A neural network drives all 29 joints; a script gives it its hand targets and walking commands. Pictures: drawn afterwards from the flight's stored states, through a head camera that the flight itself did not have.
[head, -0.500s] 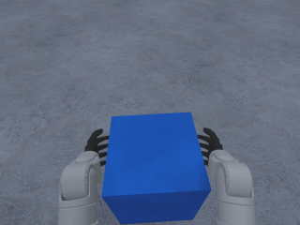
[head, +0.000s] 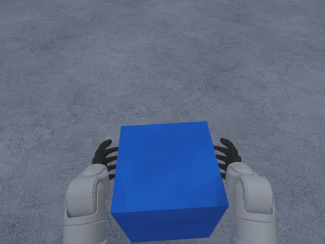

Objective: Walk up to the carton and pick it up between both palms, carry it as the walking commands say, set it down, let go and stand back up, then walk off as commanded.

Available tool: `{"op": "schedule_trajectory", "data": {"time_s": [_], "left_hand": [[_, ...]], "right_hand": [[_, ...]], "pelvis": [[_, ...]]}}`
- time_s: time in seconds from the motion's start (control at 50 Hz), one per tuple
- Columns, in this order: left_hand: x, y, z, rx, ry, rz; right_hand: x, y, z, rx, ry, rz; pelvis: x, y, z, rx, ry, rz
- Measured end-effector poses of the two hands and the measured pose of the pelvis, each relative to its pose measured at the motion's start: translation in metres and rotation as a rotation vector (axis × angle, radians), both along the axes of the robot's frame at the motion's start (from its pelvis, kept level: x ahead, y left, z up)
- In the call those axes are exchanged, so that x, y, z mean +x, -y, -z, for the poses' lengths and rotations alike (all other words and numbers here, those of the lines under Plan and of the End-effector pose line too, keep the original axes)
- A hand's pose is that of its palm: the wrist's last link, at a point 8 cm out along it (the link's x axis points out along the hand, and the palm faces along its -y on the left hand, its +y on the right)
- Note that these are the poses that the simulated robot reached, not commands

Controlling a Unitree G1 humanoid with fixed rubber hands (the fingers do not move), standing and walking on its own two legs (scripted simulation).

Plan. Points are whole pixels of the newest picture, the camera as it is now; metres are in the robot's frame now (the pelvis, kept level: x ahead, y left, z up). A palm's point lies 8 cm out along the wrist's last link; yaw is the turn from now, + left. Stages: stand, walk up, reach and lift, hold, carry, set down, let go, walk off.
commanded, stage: carry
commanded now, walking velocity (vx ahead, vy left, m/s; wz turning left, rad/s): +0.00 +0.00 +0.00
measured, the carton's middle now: (167, 184) +0.28 +0.00 +0.00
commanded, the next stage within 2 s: hold in 0.70 s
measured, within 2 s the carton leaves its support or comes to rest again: neither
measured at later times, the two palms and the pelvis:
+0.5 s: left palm (103, 170) +0.27 +0.15 +0.08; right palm (234, 168) +0.27 -0.15 +0.08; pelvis +0.00 +0.00 +0.00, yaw +0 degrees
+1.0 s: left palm (113, 181) +0.26 +0.13 +0.04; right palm (237, 175) +0.28 -0.17 +0.05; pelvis -0.01 -0.03 +0.01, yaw +7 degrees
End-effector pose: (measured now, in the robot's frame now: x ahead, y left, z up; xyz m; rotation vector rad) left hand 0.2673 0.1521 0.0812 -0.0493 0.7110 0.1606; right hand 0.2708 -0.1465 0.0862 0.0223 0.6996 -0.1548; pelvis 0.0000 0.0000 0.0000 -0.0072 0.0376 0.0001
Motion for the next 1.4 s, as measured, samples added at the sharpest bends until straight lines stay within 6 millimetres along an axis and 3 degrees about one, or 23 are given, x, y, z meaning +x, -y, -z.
{"op": "schedule_trajectory", "data": {"time_s": [0.7,0.78,0.86,0.94,1.14,1.4], "left_hand": [[0.005,0.007,0.002,0.006,0.000,0.006],[0.016,0.012,0.038,0.057,-0.051,0.046],[0.002,0.017,0.056,0.065,-0.038,0.067],[-0.007,0.022,0.050,0.077,0.004,0.047],[0.001,0.030,0.018,0.088,0.068,-0.021],[-0.005,0.034,0.031,0.078,0.030,-0.053]], "right_hand": [[0.004,0.007,0.002,-0.001,0.002,0.001],[0.012,0.012,0.040,-0.059,-0.047,-0.029],[-0.003,0.017,0.055,-0.079,-0.037,-0.044],[-0.002,0.021,0.047,-0.065,0.009,-0.058],[0.019,0.028,0.025,-0.005,0.078,-0.079],[0.026,0.031,0.029,-0.028,0.042,-0.120]], "pelvis": [[0.004,0.006,0.000,0.001,-0.003,0.002],[-0.001,0.008,-0.004,-0.004,0.077,-0.037],[0.000,0.012,-0.008,-0.004,0.099,-0.072],[-0.004,0.019,-0.007,0.001,0.125,-0.102],[-0.008,0.042,-0.004,0.013,0.205,-0.144],[-0.009,0.063,-0.003,0.017,0.232,-0.167]]}}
